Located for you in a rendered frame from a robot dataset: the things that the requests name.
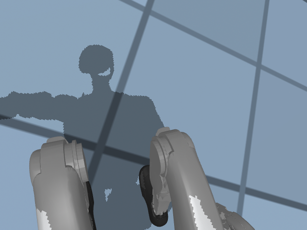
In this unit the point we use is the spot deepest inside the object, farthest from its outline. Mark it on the right robot foot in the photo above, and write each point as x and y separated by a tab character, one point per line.
147	193

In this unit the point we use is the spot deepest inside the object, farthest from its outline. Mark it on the right robot hand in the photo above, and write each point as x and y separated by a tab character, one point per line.
232	220

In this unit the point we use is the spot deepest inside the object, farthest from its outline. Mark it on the left robot foot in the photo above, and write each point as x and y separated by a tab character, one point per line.
91	205

